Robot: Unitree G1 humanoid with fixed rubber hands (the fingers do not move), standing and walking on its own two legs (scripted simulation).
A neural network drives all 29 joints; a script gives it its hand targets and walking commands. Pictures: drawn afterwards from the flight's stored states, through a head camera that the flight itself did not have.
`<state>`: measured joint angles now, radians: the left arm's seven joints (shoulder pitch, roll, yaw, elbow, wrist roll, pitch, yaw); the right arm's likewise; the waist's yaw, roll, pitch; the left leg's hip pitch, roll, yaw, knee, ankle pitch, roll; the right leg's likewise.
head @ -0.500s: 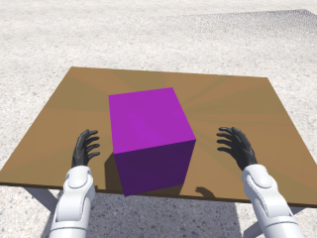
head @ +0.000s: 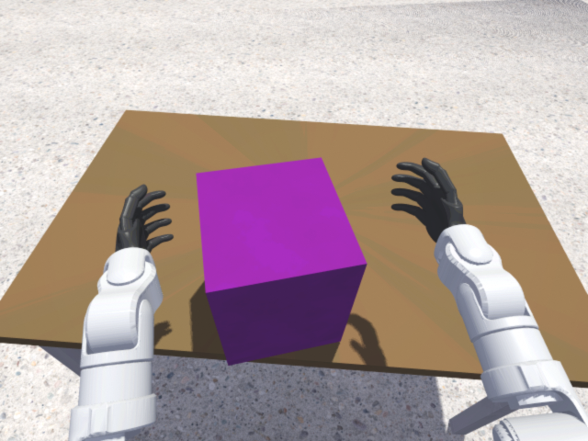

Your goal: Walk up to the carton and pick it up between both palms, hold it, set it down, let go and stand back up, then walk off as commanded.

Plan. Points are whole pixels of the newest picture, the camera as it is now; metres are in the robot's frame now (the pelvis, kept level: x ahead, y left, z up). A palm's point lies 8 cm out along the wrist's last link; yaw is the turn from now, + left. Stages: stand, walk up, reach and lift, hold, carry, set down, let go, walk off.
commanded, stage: reach and lift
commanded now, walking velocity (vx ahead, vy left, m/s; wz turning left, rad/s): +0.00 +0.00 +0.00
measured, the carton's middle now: (273, 263) +0.39 +0.05 -0.02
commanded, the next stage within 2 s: none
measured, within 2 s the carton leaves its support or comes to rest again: neither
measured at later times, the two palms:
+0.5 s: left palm (129, 192) +0.36 +0.22 +0.16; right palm (426, 163) +0.41 -0.15 +0.18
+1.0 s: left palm (149, 245) +0.35 +0.22 +0.07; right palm (422, 197) +0.42 -0.16 +0.11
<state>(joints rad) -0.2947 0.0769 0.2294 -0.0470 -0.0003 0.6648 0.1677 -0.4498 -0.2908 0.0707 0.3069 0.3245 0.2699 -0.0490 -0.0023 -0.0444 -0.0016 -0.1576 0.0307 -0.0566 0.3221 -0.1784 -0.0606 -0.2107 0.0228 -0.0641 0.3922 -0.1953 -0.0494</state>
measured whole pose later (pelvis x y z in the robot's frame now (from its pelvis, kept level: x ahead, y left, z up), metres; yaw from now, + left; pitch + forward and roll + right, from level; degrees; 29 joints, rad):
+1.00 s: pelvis +0.00 +0.00 +0.00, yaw +0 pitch +2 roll +0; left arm -0.45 0.08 0.23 0.37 -0.01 0.34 0.14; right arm -0.74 -0.29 0.08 0.82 0.39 0.10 -0.05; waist 0.04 -0.04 0.02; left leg -0.20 0.05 -0.06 0.35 -0.19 -0.06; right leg -0.23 0.04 -0.06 0.37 -0.18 -0.05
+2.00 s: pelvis +0.01 +0.02 -0.01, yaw -1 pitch +16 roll -1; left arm -0.47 -0.10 0.22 0.79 0.04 -0.24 0.21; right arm -0.76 -0.15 0.06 1.18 0.21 -0.31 -0.04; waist 0.10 -0.01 -0.18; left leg -0.54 0.05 -0.06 0.50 -0.24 -0.05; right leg -0.53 0.04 -0.06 0.43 -0.19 -0.04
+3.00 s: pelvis +0.00 +0.00 -0.01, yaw +0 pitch +15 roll +0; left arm -0.54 -0.11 0.39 0.92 0.14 -0.33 0.13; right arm -0.76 -0.04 -0.22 1.20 -0.13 -0.35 -0.08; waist 0.10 -0.01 -0.17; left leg -0.49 0.04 -0.06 0.42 -0.20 -0.06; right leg -0.51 0.04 -0.06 0.42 -0.18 -0.05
